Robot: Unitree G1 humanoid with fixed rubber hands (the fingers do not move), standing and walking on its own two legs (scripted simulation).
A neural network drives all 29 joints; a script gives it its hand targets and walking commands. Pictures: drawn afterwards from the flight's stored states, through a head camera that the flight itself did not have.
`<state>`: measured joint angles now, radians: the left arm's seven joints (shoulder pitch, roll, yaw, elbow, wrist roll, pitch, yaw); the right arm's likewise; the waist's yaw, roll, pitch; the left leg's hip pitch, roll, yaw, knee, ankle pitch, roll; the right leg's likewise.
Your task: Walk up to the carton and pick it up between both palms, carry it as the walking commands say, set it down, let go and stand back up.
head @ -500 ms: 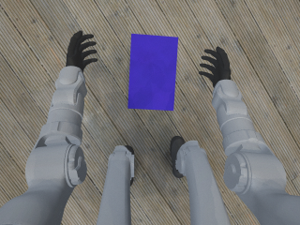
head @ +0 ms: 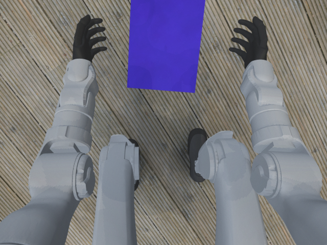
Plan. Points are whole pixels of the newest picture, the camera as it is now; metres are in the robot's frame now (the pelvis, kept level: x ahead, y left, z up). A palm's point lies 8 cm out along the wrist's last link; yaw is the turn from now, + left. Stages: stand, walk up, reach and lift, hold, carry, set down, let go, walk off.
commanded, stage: reach and lift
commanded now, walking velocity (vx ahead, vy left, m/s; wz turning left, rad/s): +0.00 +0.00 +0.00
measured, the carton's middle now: (164, 39) +0.53 +0.02 -0.40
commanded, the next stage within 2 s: none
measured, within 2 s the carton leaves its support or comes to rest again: neither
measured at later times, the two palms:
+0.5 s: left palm (98, 49) +0.49 +0.20 -0.33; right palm (235, 46) +0.51 -0.17 -0.31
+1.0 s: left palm (96, 44) +0.50 +0.20 -0.29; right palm (231, 52) +0.49 -0.15 -0.30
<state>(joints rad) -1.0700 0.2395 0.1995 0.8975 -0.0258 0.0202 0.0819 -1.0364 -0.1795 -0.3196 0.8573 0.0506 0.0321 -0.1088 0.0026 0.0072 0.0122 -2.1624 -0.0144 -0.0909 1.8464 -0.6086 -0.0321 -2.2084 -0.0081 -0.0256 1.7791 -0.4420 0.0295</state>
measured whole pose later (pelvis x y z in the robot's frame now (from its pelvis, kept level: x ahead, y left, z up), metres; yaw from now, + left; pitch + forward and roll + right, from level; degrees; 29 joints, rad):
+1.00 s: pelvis -0.05 +0.00 -0.12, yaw +1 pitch +34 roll -3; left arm -1.56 0.41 -0.03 1.23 -0.18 0.05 0.05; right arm -1.54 -0.33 -0.23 1.31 0.14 0.02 -0.09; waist 0.00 -0.01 0.45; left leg -2.25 -0.02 -0.07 2.25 -0.60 -0.03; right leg -2.28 0.00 0.01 2.15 -0.46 0.05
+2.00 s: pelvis -0.04 +0.00 -0.11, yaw +1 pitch +35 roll -3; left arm -1.57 0.33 -0.02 1.23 -0.18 0.11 0.06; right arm -1.58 -0.27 -0.23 1.27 0.14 0.09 -0.12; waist 0.00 -0.01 0.45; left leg -2.25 -0.02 -0.07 2.26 -0.63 -0.03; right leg -2.28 0.00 0.01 2.16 -0.50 0.05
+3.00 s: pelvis -0.07 +0.00 -0.08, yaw +2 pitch +27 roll -2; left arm -1.56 0.27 0.08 0.96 -0.09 0.34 0.22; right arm -1.48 -0.17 -0.29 0.90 0.09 0.27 -0.35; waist 0.00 -0.01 0.50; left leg -2.03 -0.02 -0.07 2.15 -0.57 -0.03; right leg -2.06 0.01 0.01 2.05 -0.45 0.04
